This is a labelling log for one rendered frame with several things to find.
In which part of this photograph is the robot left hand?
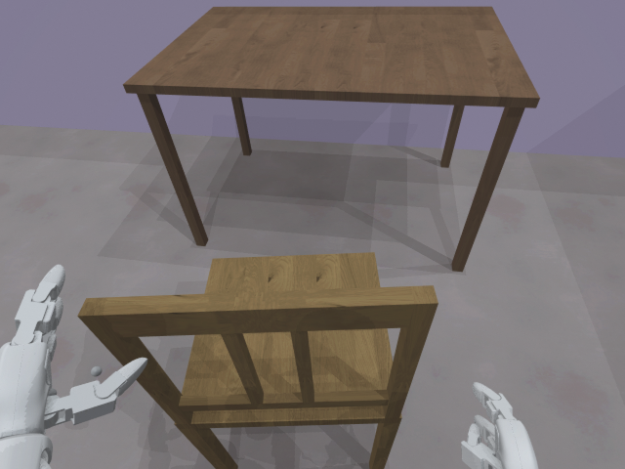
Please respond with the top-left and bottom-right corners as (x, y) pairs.
(0, 265), (147, 439)

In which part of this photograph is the table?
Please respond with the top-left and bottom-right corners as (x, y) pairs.
(123, 7), (540, 272)

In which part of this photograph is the robot right hand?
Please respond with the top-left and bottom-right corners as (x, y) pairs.
(461, 382), (538, 469)

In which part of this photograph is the chair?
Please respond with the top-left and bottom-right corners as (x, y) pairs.
(78, 252), (438, 469)

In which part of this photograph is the left robot forearm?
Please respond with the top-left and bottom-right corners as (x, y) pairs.
(0, 433), (53, 469)

